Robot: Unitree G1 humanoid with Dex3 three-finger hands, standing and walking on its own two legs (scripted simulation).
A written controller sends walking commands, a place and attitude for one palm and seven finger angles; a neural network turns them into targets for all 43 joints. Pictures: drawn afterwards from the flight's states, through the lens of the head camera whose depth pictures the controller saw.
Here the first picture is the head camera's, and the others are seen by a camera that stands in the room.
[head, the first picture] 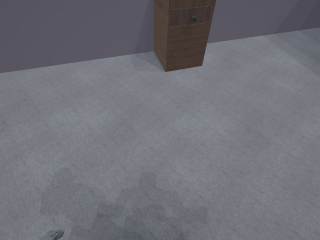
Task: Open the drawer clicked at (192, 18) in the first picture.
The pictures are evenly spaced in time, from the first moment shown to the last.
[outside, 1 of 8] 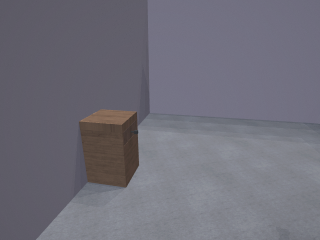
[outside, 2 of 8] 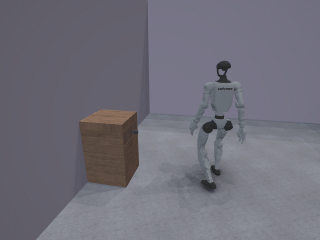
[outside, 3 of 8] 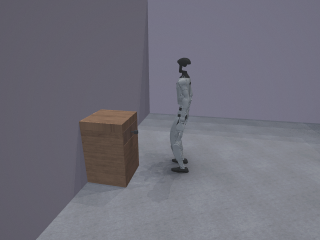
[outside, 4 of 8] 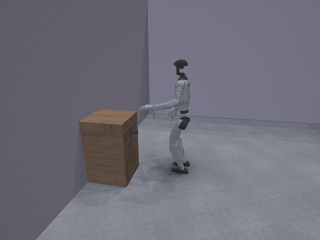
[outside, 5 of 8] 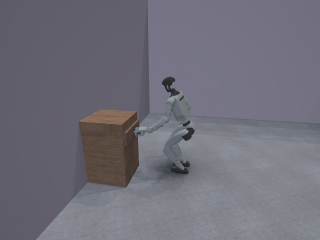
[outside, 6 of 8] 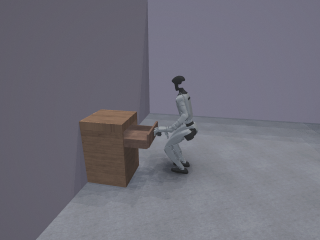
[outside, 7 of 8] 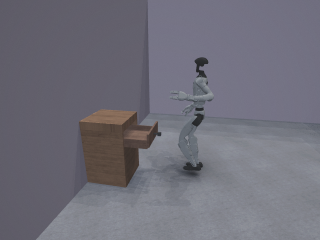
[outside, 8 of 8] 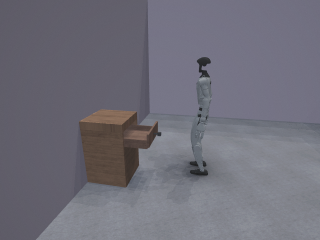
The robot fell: no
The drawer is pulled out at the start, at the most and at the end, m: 0.00 0.25 0.25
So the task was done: yes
